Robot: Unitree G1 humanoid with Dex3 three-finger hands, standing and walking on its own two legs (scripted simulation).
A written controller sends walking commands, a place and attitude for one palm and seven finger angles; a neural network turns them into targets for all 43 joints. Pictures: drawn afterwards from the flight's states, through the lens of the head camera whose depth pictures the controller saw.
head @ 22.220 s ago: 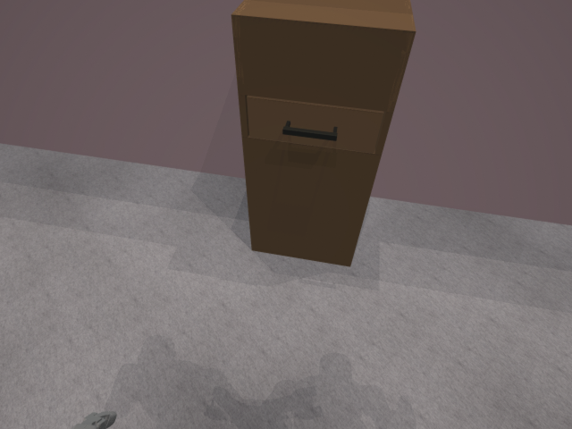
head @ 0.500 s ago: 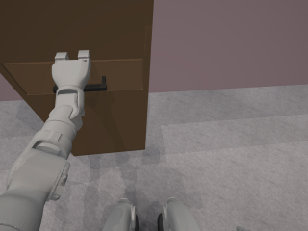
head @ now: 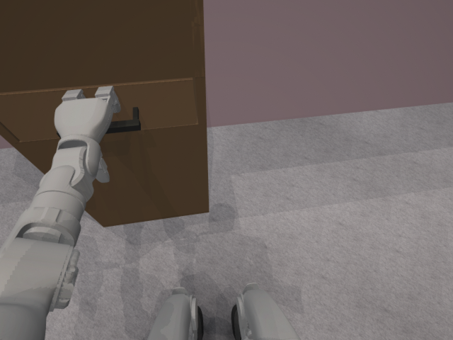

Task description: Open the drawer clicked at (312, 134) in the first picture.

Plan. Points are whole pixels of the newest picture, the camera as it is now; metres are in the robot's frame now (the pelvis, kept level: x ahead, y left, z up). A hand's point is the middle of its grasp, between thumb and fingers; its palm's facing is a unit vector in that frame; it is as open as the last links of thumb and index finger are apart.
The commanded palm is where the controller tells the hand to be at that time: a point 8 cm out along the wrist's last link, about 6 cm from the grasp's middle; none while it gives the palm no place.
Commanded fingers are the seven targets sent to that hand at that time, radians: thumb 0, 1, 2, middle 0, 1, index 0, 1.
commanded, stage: lift the fingers back up to retry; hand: left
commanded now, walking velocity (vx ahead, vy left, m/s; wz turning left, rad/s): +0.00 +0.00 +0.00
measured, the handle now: (100, 121) +0.54 +0.22 +0.00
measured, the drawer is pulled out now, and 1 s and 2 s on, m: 0.00 0.00 0.12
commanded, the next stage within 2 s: relax the arm and regain balance in 0.10 s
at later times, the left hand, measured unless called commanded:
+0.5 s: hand (112, 143) +0.46 +0.17 +0.04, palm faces -0.14 -0.83 -0.55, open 14.4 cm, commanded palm none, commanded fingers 0.00 -0.50 0.30 -0.15 -0.30 -0.15 -0.30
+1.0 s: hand (109, 120) +0.50 +0.18 +0.05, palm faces +0.00 -0.87 -0.49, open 12.3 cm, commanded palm none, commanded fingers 0.00 -0.50 0.30 -0.15 -0.30 -0.15 -0.30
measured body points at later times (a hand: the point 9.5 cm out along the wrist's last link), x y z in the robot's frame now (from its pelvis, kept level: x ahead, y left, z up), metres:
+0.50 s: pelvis +0.17 +0.00 +0.05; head +0.20 -0.07 +0.49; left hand +0.46 +0.21 +0.07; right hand +0.14 -0.22 -0.13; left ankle +0.06 +0.07 -0.64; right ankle +0.08 -0.09 -0.62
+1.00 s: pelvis +0.36 -0.05 +0.09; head +0.34 -0.12 +0.54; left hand +0.50 +0.22 +0.08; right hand +0.48 -0.29 -0.06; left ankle +0.35 +0.03 -0.64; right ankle +0.50 -0.19 -0.44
